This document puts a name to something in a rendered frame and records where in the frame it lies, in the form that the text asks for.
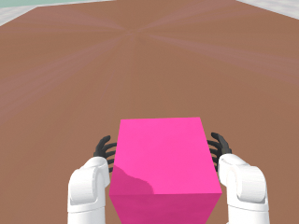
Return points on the right robot forearm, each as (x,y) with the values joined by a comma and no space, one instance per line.
(246,191)

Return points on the left robot forearm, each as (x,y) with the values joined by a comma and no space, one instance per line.
(86,193)

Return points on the left robot hand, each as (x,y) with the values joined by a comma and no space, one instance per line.
(101,148)

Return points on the carton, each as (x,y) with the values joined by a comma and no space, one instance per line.
(163,172)

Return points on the right robot hand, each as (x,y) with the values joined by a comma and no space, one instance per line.
(221,148)

